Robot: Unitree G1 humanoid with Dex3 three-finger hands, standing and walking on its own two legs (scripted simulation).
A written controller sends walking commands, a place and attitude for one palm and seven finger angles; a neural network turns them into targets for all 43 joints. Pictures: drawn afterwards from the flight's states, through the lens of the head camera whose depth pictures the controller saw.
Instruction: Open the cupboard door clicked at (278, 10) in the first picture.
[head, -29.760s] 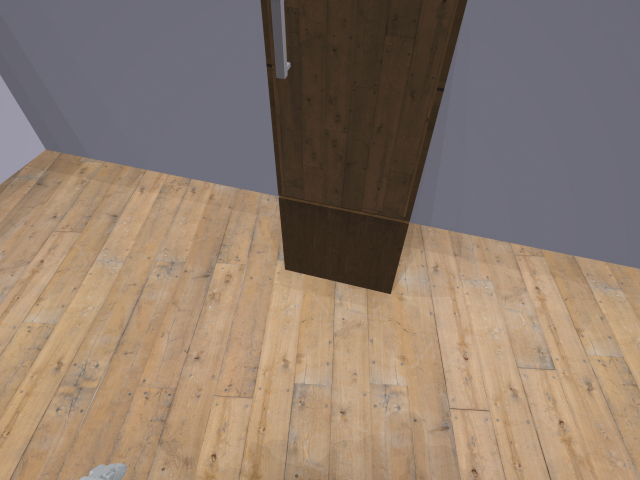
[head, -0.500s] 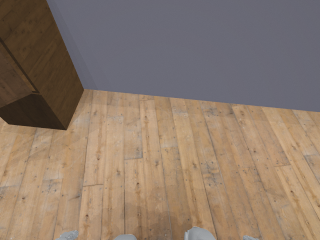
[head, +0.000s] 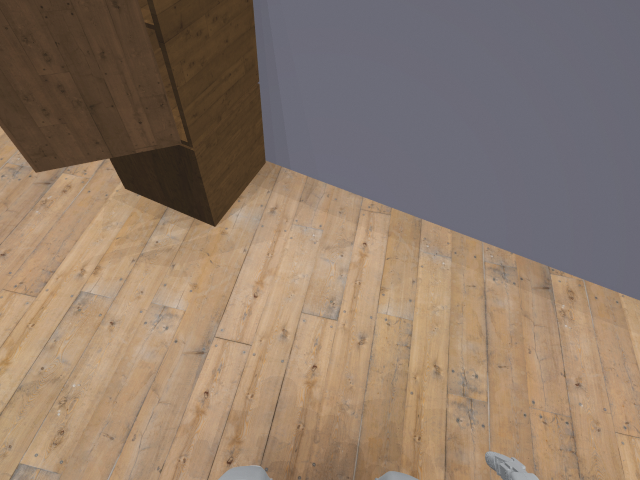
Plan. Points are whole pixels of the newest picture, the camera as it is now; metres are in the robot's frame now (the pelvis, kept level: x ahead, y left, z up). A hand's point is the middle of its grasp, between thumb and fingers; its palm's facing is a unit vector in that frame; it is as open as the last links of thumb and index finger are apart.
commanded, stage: turn to face it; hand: left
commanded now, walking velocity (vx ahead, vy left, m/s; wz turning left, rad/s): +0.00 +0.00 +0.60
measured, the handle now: out of the picture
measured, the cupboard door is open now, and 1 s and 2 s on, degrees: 45 45 45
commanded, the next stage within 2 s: take the last steps up to it in 0.64 s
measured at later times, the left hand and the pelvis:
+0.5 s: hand out of the picture +0.03 +0.17 -0.14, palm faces +0.29 -0.93 -0.25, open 7.4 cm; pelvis +0.01 -0.04 +0.02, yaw +17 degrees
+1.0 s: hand out of the picture -0.03 +0.17 -0.14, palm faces +0.50 -0.83 -0.24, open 7.4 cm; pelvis +0.04 -0.02 +0.02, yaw +27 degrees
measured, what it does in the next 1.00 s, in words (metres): steps on the spot, turning left: right foot, then left foot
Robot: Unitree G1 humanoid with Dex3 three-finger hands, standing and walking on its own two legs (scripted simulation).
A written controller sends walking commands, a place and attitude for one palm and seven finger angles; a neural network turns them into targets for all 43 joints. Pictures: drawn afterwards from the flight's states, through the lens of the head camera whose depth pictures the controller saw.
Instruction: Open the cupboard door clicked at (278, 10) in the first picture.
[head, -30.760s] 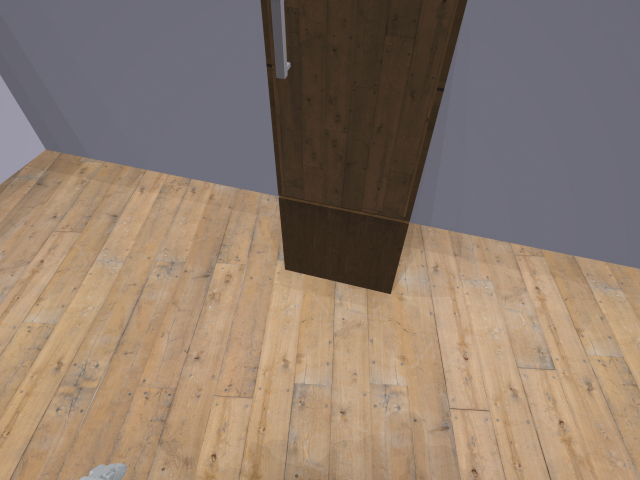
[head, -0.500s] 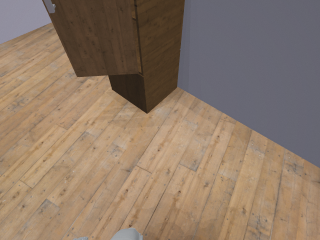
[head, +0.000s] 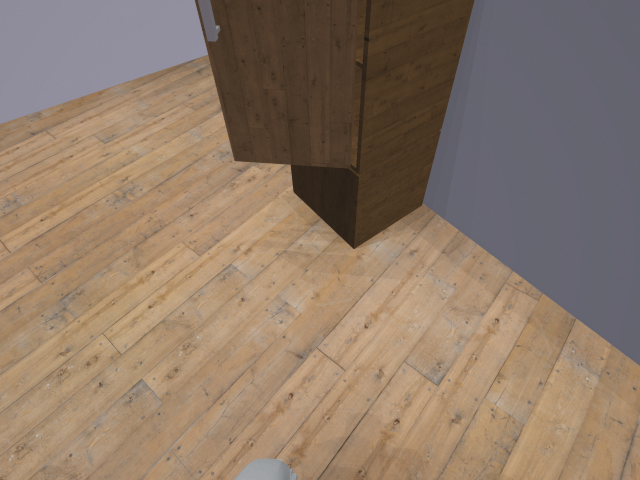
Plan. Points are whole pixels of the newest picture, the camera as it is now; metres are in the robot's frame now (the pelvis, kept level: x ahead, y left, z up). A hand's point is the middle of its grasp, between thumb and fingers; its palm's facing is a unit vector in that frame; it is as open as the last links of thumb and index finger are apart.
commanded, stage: take the last steps up to it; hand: left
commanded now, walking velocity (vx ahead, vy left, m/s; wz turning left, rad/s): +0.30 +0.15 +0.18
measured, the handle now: out of the picture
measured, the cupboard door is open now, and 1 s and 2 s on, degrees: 45 45 45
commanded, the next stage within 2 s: come to a stop and stand still in 1.12 s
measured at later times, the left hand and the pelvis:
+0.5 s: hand (164, 421) +0.21 +0.27 -0.16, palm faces +0.08 -0.97 -0.21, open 7.4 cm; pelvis +0.14 +0.07 +0.00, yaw +3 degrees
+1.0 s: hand (158, 391) +0.27 +0.30 -0.18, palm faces +0.16 -0.97 -0.16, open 7.3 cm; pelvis +0.34 +0.14 -0.01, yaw +3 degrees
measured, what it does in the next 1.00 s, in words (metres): walks ahead: left foot, then right foot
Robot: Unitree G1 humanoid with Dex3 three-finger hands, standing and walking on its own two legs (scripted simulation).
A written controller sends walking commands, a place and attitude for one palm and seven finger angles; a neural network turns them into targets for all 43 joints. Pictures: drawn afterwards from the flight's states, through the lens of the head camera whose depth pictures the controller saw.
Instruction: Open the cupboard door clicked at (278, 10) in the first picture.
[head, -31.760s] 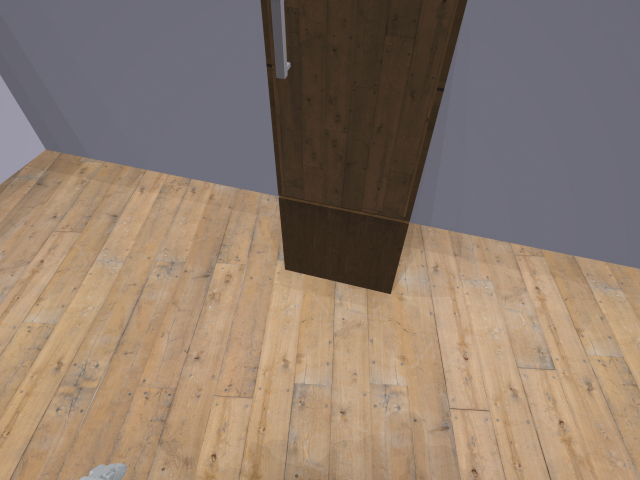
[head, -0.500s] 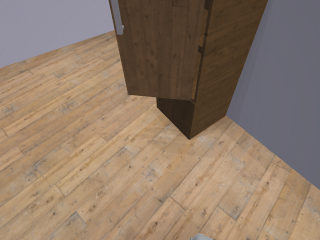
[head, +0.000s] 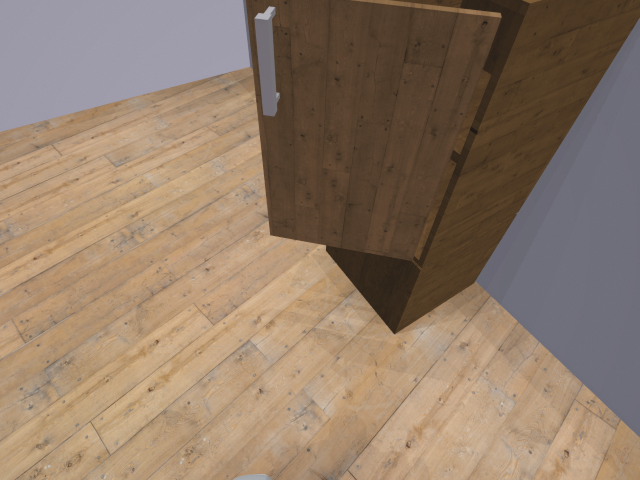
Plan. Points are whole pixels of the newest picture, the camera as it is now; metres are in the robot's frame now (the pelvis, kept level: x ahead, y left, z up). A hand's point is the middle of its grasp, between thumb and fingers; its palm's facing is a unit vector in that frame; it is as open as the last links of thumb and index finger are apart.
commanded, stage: take the last steps up to it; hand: left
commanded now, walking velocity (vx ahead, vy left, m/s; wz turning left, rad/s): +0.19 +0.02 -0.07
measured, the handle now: (270, 63) +0.70 +0.17 +0.16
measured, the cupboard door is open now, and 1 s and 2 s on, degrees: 45 45 45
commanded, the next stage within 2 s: come to a stop and stand still in 0.12 s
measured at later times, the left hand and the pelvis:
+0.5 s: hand (213, 405) +0.24 +0.19 -0.16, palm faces -0.04 -0.97 -0.22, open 7.4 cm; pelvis +0.13 +0.01 +0.00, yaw -1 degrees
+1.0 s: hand (182, 478) +0.14 +0.21 -0.17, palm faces -0.04 -0.97 -0.25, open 7.4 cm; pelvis +0.10 +0.02 +0.00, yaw -2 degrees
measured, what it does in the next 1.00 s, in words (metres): walks ahead: right foot, then right foot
